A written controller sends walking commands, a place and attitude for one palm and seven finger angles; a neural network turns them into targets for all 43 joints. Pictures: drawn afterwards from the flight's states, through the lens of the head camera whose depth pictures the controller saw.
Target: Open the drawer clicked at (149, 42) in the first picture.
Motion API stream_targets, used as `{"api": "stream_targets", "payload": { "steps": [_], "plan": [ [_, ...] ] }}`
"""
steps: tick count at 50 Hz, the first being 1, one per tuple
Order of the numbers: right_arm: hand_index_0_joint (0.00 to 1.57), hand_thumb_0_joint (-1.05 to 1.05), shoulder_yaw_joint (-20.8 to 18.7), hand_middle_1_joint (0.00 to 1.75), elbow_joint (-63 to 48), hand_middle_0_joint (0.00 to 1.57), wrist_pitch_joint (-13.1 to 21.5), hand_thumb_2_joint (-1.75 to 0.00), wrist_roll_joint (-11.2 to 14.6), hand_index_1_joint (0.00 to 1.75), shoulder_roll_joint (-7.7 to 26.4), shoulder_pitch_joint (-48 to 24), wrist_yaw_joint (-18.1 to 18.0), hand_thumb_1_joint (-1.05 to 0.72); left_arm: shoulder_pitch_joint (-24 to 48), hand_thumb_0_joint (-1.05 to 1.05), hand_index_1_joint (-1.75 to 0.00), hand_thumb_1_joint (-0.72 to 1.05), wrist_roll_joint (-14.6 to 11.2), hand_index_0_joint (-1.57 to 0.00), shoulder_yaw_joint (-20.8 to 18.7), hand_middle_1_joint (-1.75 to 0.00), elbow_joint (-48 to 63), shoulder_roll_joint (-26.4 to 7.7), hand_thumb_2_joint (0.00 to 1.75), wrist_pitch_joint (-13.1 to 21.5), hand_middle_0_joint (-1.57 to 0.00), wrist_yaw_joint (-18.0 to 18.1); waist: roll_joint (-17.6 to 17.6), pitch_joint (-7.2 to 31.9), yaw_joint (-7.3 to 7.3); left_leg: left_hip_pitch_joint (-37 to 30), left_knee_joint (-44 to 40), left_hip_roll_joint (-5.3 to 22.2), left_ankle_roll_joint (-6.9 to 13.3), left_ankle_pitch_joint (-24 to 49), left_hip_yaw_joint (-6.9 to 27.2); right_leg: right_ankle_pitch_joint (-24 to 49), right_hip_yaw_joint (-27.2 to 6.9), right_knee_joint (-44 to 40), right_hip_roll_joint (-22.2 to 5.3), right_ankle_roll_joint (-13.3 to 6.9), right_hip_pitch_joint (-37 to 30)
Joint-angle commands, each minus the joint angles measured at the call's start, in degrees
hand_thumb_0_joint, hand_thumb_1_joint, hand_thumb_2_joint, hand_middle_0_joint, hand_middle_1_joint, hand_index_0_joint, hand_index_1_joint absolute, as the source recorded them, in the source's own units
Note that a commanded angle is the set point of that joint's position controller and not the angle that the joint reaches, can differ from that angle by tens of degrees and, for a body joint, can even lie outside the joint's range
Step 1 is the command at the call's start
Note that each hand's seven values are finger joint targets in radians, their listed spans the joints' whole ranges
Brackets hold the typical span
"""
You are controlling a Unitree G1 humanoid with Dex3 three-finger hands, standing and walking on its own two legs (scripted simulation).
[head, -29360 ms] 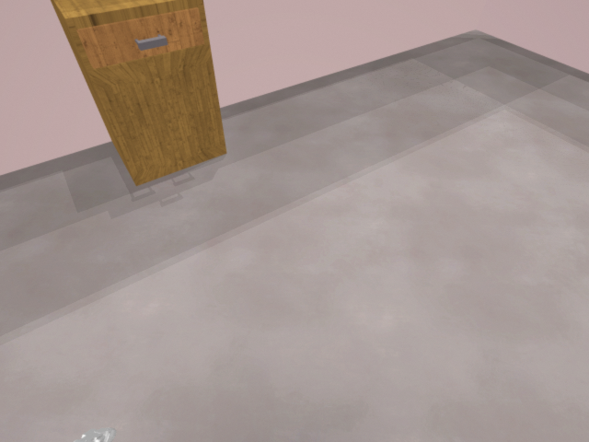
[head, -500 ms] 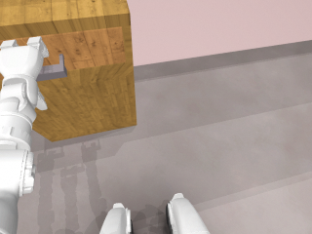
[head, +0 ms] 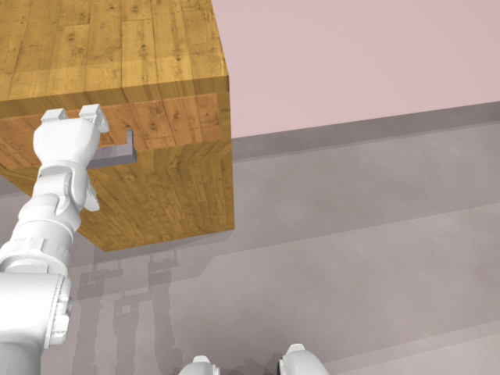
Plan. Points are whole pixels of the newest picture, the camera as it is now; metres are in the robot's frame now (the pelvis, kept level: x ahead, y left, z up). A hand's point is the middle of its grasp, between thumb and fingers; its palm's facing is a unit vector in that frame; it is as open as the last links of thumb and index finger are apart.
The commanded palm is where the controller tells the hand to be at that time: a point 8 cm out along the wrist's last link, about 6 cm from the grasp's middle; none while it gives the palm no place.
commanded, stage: re-aim the fingers above the handle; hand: left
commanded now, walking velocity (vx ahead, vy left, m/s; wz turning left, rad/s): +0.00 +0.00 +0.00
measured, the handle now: (106, 146) +0.54 +0.27 -0.05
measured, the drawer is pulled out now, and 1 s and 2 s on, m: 0.00 0.00 0.00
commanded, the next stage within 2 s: lower the fingers behind the handle in 1.98 s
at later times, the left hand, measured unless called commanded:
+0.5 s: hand (83, 156) +0.48 +0.27 +0.01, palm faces -0.08 +0.01 -1.00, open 13.8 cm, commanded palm +0.46 +0.27 +0.06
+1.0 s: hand (81, 153) +0.48 +0.28 +0.01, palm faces -0.07 +0.00 -1.00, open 13.8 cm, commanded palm +0.47 +0.27 +0.06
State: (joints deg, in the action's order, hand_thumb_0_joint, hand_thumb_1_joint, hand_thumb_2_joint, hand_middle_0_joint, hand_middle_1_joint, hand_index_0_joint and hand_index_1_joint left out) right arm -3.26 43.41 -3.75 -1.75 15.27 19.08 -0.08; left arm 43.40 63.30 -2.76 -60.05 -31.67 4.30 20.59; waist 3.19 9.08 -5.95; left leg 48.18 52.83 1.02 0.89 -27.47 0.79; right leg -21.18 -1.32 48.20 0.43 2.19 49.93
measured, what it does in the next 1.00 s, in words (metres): stands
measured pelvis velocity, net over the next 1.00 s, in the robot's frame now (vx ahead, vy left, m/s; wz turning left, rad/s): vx -0.01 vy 0.00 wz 0.00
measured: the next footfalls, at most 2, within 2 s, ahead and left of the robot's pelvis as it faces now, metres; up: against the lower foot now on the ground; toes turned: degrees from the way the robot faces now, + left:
none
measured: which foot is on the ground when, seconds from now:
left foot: down 0.00-1.00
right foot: down 0.00-1.00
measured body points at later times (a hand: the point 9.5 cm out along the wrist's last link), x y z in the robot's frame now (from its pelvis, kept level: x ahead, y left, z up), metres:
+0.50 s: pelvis -0.01 +0.00 +0.00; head +0.11 +0.00 +0.43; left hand +0.48 +0.27 +0.07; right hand -0.02 -0.28 -0.13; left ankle -0.04 +0.11 -0.69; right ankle +0.01 -0.15 -0.69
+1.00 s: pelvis -0.01 +0.00 -0.01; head +0.12 +0.01 +0.42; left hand +0.48 +0.28 +0.07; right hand -0.02 -0.27 -0.13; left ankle -0.04 +0.11 -0.69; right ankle +0.01 -0.15 -0.69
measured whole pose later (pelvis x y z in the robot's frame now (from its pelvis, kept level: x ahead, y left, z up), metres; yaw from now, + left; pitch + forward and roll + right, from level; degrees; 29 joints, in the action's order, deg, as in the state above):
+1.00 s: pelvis -0.01 +0.00 -0.01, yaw +0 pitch +24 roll -3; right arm -2.0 43.8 -2.8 -1.8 15.3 19.6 -0.6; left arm 50.2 64.2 -2.7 -65.4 -35.2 3.7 18.8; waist 2.8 8.6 -8.2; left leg 52.2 55.4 0.8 1.2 -27.4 1.0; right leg -20.7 -1.2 49.9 0.3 2.5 53.5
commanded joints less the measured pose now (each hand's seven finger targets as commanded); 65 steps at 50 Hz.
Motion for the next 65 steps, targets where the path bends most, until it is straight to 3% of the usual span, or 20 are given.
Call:
{"api": "stream_targets", "payload": {
  "steps": [1, 3, 6, 10, 12, 17, 18, 22, 23, 29, 34, 38, 40, 42, 44, 48, 53, 58, 62, 65],
  "plan": [
    [0.20, 0.00, -3.4, 0.30, -1.6, 0.20, 0.6, -0.90, -0.3, 0.30, 10.1, 9.4, -0.9, -0.90, 25.6, 0.00, -1.20, -0.50, 0.1, -0.30, -4.0, -1.20, 11.3, -17.3, 0.30, -1.0, -0.30, 3.3, 3.8, 26.4, -1.01, -17.5, -3.9, -1.1, 0.1, 35.4, -0.7, 24.1, 3.3, -2.1, 2.7, -3.1, -14.5],
    [0.20, 0.00, -3.4, 0.30, -1.6, 0.20, 0.9, -0.90, -0.3, 0.30, 9.7, 9.4, -1.0, -0.90, 27.2, 0.00, -1.20, -0.50, 0.1, -0.30, -2.5, -1.20, 12.0, -15.9, 0.30, -0.8, -0.30, 3.1, 5.3, 28.0, -1.66, -19.0, -3.6, -1.0, 0.1, 36.6, -0.6, 24.4, 3.2, -2.1, 2.6, -3.0, -14.2],
    [0.20, 0.00, -3.5, 0.30, -1.3, 0.20, 1.0, -0.90, -0.2, 0.30, 9.8, 9.8, -1.1, -0.90, 27.3, 0.00, -1.20, -0.50, -0.4, -0.30, -0.7, -1.20, 9.8, -13.6, 0.30, -1.4, -0.30, 2.2, 4.1, 25.7, -2.37, -19.1, -3.9, -0.9, -0.1, 34.9, -0.2, 22.4, 3.6, -2.7, 2.8, -3.1, -12.5],
    [0.20, 0.00, -2.8, 0.30, -1.3, 0.20, 1.1, -0.90, 0.0, 0.30, 9.9, 9.6, -1.7, -0.90, 30.1, 0.00, -1.20, -0.50, 0.0, -0.30, 0.1, -1.20, 6.7, -14.6, 0.30, -1.5, -0.30, 1.2, 2.3, 22.4, -3.34, -15.5, -4.6, -1.3, 0.4, 28.2, -0.3, 19.0, 3.4, -3.4, 2.6, -3.1, -11.5],
    [0.20, 0.00, -2.7, 0.30, -1.4, 0.20, 1.1, -0.90, -0.2, 0.30, 10.3, 9.7, -1.6, -0.90, 29.5, 0.00, -1.20, -0.50, -0.4, -0.30, -2.6, -1.20, 7.8, -17.7, 0.30, -0.9, -0.30, 0.8, 4.1, 25.2, -1.91, -16.4, -4.3, -1.3, 0.3, 30.1, -0.3, 20.6, 3.2, -2.6, 2.5, -3.4, -12.9],
    [0.20, 0.00, -2.4, 0.30, -2.1, 0.20, 0.9, -0.90, -0.4, 0.30, 10.3, 9.5, -1.2, -0.90, 26.3, 0.00, -1.20, -0.50, 0.1, -0.30, -4.1, -1.20, 6.7, -19.1, 0.30, -0.8, -0.30, 0.7, 4.4, 26.1, -0.56, -15.0, -3.9, -1.3, 0.1, 31.4, -0.4, 21.1, 3.4, -1.4, 2.6, -3.5, -13.4],
    [0.20, 0.00, -2.4, 0.30, -2.3, 0.20, 0.9, -0.90, -0.3, 0.30, 10.0, 9.6, -1.3, -0.90, 26.0, 0.00, -1.20, -0.50, 0.3, -0.30, -2.7, -1.20, 5.8, -17.4, 0.30, -0.8, -0.30, 1.0, 3.4, 25.7, -1.23, -14.3, -3.8, -1.3, 0.3, 30.8, -0.7, 21.0, 3.3, -1.7, 2.6, -3.2, -13.2],
    [0.20, 0.00, -2.3, 0.30, -2.3, 0.20, 0.8, -0.90, -0.2, 0.30, 10.7, 9.5, -1.2, -0.90, 26.4, 0.00, -1.20, -0.50, -0.1, -0.30, -5.0, -1.20, 6.1, -21.0, 0.30, -1.2, -0.30, 0.8, 2.1, 25.3, -0.66, -11.5, -4.1, -1.5, 0.6, 27.8, -1.1, 20.9, 2.8, -1.6, 2.5, -3.2, -15.1],
    [0.20, 0.00, -2.3, 0.30, -2.4, 0.20, 1.0, -0.90, -0.1, 0.30, 10.5, 9.7, -1.3, -0.90, 27.1, 0.00, -1.20, -0.50, 0.3, -0.30, -3.5, -1.20, 5.7, -19.7, 0.30, -1.0, -0.30, 0.9, 1.8, 25.4, -1.48, -11.3, -4.2, -1.5, 0.7, 26.7, -1.1, 20.0, 2.9, -1.9, 2.5, -3.0, -14.7],
    [0.20, 0.00, -3.1, 0.30, -1.3, 0.20, 1.9, -0.90, -0.2, 0.30, 10.5, 10.8, -1.5, -0.90, 29.9, 0.00, -1.20, -0.50, -0.1, -0.30, -2.8, -1.20, 9.3, -18.3, 0.30, 1.0, -0.30, 1.0, 5.2, 27.7, -2.21, -15.9, -3.5, -1.0, 0.3, 29.1, -0.3, 19.2, 3.2, -1.8, 2.7, -3.2, -11.3],
    [0.20, 0.00, -2.4, 0.30, -0.7, 0.20, 1.7, -0.90, -0.1, 0.30, 11.0, 10.7, -1.5, -0.90, 29.8, 0.00, -1.20, -0.50, -0.2, -0.30, -3.3, -1.20, 4.2, -20.2, 0.30, -0.4, -0.30, 1.2, 3.5, 22.9, -2.48, -11.7, -4.2, -1.3, 0.5, 24.1, -0.4, 16.3, 3.1, -2.3, 2.6, -3.2, -10.5],
    [0.20, 0.00, -2.3, 0.30, -1.1, 0.20, 1.7, -0.90, -0.3, 0.30, 11.0, 10.9, -1.6, -0.90, 30.4, 0.00, -1.20, -0.50, 0.3, -0.30, -4.0, -1.20, 5.2, -21.5, 0.30, -0.3, -0.30, 1.0, 4.3, 26.1, -2.31, -13.8, -3.6, -1.1, 0.4, 27.3, -0.2, 17.9, 3.3, -1.7, 2.6, -3.2, -10.8],
    [0.20, 0.00, -2.5, 0.30, -1.4, 0.20, 1.8, -0.90, -0.3, 0.30, 10.5, 11.0, -1.5, -0.90, 30.5, 0.00, -1.20, -0.50, 0.4, -0.30, -2.3, -1.20, 6.3, -18.9, 0.30, -0.1, -0.30, 0.6, 5.6, 27.3, -2.30, -15.4, -3.4, -1.0, 0.1, 29.3, -0.1, 18.4, 3.6, -1.4, 2.7, -3.3, -10.3],
    [0.20, 0.00, -2.6, 0.30, -1.2, 0.20, 1.6, -0.90, -0.4, 0.30, 10.9, 11.0, -1.2, -0.90, 28.9, 0.00, -1.20, -0.50, -0.2, -0.30, -4.1, -1.20, 6.4, -20.4, 0.30, -0.2, -0.30, 0.3, 5.7, 27.7, -1.56, -16.4, -3.0, -0.9, -0.1, 31.1, 0.0, 19.0, 3.6, -1.1, 2.9, -3.4, -10.3],
    [0.20, 0.00, -2.7, 0.30, -1.3, 0.20, 1.6, -0.90, -0.2, 0.30, 10.6, 11.5, -1.3, -0.90, 29.5, 0.00, -1.20, -0.50, 0.0, -0.30, -2.0, -1.20, 6.0, -17.7, 0.30, -0.4, -0.30, 0.4, 4.9, 25.8, -2.53, -16.0, -3.4, -0.7, -0.1, 30.9, 0.4, 18.4, 3.9, -1.5, 3.0, -3.3, -9.1],
    [0.20, 0.00, -2.3, 0.30, -1.2, 0.20, 1.3, -0.90, -0.4, 0.30, 11.1, 11.0, -1.7, -0.90, 34.2, 0.00, -1.20, -0.50, 1.1, -0.30, -4.1, -1.20, 6.6, -22.6, 0.30, -0.6, -0.30, 0.9, 5.9, 25.8, -3.00, -15.1, -3.0, -0.8, 0.0, 30.0, 0.6, 17.5, 3.8, -1.0, 2.6, -3.2, -8.3],
    [0.20, 0.00, -2.3, 0.30, -1.5, 0.20, 1.3, -0.90, -0.4, 0.30, 10.6, 11.6, -1.3, -0.90, 31.1, 0.00, -1.20, -0.50, 0.4, -0.30, -1.5, -1.20, 4.3, -18.1, 0.30, -1.4, -0.30, 0.0, 5.1, 26.1, -3.12, -16.6, -2.8, -0.6, -0.1, 32.7, 0.5, 18.7, 4.2, -1.3, 2.9, -3.1, -8.6],
    [0.20, 0.00, -2.5, 0.30, -1.6, 0.20, 1.2, -0.90, -0.2, 0.30, 10.4, 12.0, -1.5, -0.90, 31.8, 0.00, -1.20, -0.50, 0.3, -0.30, -1.1, -1.20, 6.2, -17.6, 0.30, -0.6, -0.30, -1.2, 5.0, 26.7, -3.15, -16.8, -3.1, -0.6, 0.0, 32.2, 0.5, 19.1, 3.8, -1.7, 2.9, -3.1, -9.4],
    [0.20, 0.00, -2.5, 0.30, -1.4, 0.20, 1.1, -0.90, -0.5, 0.30, 10.6, 11.6, -1.3, -0.90, 30.2, 0.00, -1.20, -0.50, 0.1, -0.30, -4.1, -1.20, 7.3, -20.3, 0.30, 0.5, -0.30, -0.7, 4.7, 27.3, -1.84, -15.7, -2.6, -0.8, 0.1, 32.7, 0.1, 20.4, 3.6, -1.0, 2.9, -3.3, -10.7],
    [0.20, 0.00, -2.2, 0.30, -1.3, 0.20, 0.9, -0.90, -0.5, 0.30, 10.8, 11.0, -1.4, -0.90, 29.5, 0.00, -1.20, -0.50, 0.7, -0.30, -4.8, -1.20, 5.1, -22.0, 0.30, -0.2, -0.30, 0.4, 3.4, 24.3, -2.02, -12.2, -2.8, -1.1, 0.5, 29.6, -0.3, 19.6, 3.4, -1.1, 2.7, -3.1, -10.8]
  ]
}}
